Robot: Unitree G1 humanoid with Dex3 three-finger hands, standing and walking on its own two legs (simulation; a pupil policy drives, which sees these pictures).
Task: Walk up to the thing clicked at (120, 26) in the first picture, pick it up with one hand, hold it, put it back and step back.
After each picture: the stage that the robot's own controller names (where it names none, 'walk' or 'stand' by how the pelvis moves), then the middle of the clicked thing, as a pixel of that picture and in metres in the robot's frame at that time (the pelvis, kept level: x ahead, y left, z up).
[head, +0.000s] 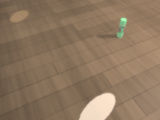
stand; (121, 28) +1.61 -0.52 -0.66
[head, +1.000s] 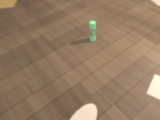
walk; (92, 31) +1.54 -0.04 -0.63
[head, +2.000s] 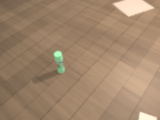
walk; (59, 62) +1.00 +0.27 -0.65
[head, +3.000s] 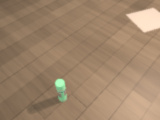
walk; (61, 90) +0.65 +0.18 -0.62
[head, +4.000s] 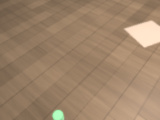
stand; out of the picture +0.45 +0.18 -0.63
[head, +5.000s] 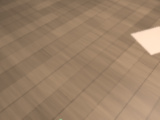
stand; out of the picture +0.40 +0.15 -0.65
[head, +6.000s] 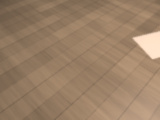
stand; out of the picture +0.39 +0.15 -0.65
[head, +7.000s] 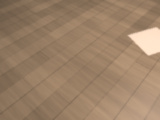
stand; out of the picture +0.39 +0.16 -0.66
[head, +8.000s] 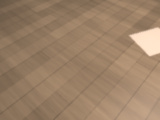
stand; out of the picture +0.38 +0.17 -0.66
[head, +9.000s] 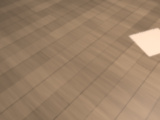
stand; out of the picture +0.38 +0.16 -0.66
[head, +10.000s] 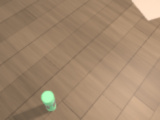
go down; (49, 101) +0.41 +0.16 -0.55
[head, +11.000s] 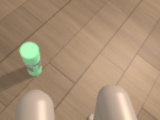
go down; (32, 61) +0.48 +0.18 -0.27
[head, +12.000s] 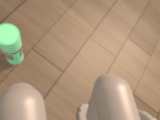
close in; (12, 47) +0.47 +0.20 -0.21
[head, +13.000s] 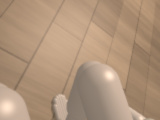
close; out of the picture +0.46 +0.24 -0.16
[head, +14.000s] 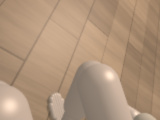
lift; out of the picture +0.44 +0.25 -0.17
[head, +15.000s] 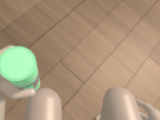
lift; (25, 76) +0.33 +0.19 -0.01
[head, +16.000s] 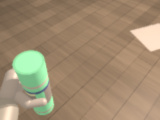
hold; (38, 88) +0.31 +0.14 +0.09
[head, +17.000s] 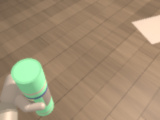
hold; (37, 92) +0.30 +0.15 +0.04
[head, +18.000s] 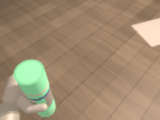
crouch; (39, 93) +0.30 +0.14 +0.05
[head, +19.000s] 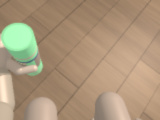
crouch; (27, 55) +0.42 +0.15 -0.03
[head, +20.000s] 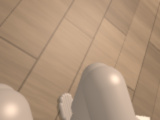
lower; out of the picture +0.43 +0.23 -0.16
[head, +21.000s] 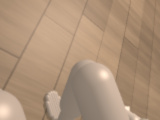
lower; out of the picture +0.45 +0.25 -0.18
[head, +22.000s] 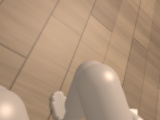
lower; out of the picture +0.44 +0.24 -0.17
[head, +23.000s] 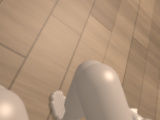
lower; out of the picture +0.43 +0.25 -0.17
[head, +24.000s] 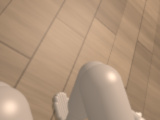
loosen; out of the picture +0.43 +0.23 -0.16
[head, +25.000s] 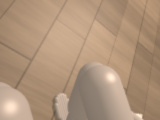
withdraw; out of the picture +0.43 +0.22 -0.17
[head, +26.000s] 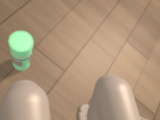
stand; (21, 54) +0.44 +0.19 -0.21
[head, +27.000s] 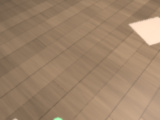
stand; out of the picture +0.37 +0.13 -0.58
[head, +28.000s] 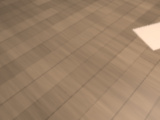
stand; out of the picture +0.37 +0.14 -0.60
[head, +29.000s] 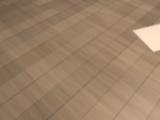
stand; out of the picture +0.37 +0.13 -0.60
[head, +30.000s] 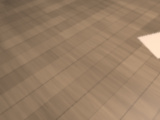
stand; out of the picture +0.39 +0.12 -0.66
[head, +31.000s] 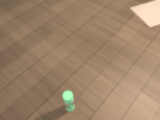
walk; (69, 101) +0.51 +0.11 -0.64
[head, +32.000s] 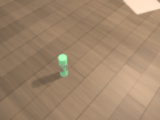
walk; (63, 66) +0.83 +0.13 -0.64
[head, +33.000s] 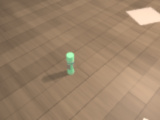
stand; (70, 64) +1.03 +0.13 -0.64
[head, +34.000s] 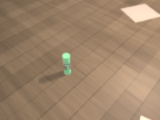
stand; (66, 64) +1.01 +0.14 -0.66
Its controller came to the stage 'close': yes
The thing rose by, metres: 0.69
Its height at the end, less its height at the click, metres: +0.00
